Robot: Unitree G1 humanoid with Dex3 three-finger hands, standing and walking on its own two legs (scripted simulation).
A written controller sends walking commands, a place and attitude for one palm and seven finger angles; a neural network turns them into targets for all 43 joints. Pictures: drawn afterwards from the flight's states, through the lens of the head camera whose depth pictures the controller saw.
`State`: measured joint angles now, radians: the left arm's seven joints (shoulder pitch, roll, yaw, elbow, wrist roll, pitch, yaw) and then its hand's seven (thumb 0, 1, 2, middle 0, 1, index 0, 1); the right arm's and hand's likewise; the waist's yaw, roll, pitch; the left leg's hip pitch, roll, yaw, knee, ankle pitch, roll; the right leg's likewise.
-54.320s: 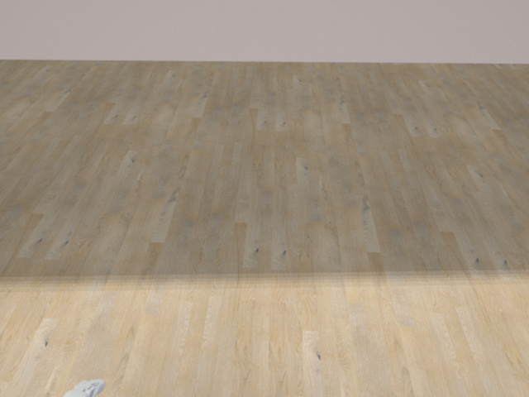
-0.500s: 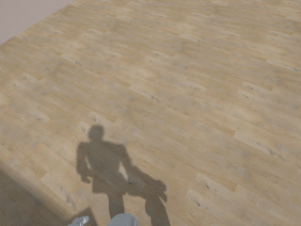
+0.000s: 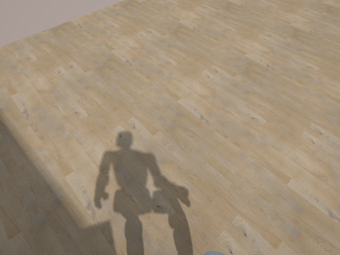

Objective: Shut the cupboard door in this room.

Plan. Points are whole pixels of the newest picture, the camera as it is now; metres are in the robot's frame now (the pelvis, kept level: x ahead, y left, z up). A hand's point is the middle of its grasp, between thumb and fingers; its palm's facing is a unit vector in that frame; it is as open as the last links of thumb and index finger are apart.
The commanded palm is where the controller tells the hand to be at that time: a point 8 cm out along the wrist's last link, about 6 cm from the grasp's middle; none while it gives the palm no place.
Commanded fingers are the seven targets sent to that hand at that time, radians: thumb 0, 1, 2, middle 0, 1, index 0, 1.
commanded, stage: turn or walk to find it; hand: left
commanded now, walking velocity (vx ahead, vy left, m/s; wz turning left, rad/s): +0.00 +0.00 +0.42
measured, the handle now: out of the picture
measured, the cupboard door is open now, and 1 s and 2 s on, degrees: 59 59 59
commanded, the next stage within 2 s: none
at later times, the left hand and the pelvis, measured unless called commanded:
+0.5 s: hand out of the picture -0.01 +0.19 -0.18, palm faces +0.29 -0.93 -0.24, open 7.4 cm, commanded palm none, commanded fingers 0.00 0.90 0.90 -0.20 -0.30 -0.20 -0.30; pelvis +0.00 -0.02 -0.01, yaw +15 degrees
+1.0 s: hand out of the picture +0.04 +0.19 -0.16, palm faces +0.42 -0.87 -0.27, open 7.4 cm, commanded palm none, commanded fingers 0.00 0.90 0.90 -0.20 -0.30 -0.20 -0.30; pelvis +0.02 -0.03 -0.01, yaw +25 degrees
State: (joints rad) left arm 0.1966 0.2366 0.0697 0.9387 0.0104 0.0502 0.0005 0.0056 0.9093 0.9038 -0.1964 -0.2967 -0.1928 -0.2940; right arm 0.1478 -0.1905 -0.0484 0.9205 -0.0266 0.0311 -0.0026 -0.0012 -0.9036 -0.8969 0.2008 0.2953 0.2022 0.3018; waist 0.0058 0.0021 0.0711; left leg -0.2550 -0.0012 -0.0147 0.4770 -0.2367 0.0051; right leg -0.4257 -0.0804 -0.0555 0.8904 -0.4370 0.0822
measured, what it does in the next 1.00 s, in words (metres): steps on the spot, turning left: right foot, then left foot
